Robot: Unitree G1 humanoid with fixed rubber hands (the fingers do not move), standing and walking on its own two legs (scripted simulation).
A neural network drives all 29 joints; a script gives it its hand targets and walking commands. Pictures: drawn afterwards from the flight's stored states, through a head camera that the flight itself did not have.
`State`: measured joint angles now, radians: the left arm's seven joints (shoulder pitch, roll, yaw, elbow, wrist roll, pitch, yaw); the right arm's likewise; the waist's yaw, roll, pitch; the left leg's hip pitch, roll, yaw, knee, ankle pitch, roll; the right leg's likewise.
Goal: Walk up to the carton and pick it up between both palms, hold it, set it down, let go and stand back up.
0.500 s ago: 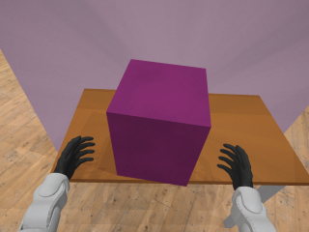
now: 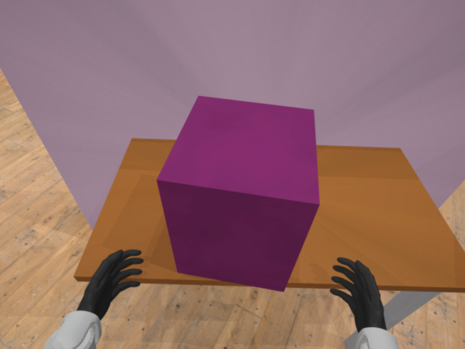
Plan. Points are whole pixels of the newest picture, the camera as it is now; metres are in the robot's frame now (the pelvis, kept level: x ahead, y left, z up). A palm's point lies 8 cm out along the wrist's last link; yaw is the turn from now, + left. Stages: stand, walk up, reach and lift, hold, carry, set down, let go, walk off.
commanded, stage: set down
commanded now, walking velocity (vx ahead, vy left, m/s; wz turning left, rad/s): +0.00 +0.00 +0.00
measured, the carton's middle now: (241, 195) +0.41 +0.02 +0.04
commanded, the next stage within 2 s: let go in 0.86 s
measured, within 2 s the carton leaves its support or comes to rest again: neither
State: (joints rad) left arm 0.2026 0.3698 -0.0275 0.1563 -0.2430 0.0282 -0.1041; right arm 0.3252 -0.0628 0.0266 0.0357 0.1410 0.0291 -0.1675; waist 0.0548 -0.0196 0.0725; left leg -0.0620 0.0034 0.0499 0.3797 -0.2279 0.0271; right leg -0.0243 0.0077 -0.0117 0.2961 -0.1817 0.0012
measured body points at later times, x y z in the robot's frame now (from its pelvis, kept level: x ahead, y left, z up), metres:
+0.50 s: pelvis +0.01 -0.02 +0.00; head +0.01 +0.00 +0.45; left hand +0.20 +0.24 -0.03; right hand +0.20 -0.20 -0.03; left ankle -0.01 +0.09 -0.75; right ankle -0.01 -0.13 -0.75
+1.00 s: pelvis +0.01 -0.02 +0.00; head +0.00 +0.00 +0.45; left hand +0.18 +0.22 -0.07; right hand +0.18 -0.23 -0.06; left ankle -0.01 +0.09 -0.75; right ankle -0.01 -0.13 -0.75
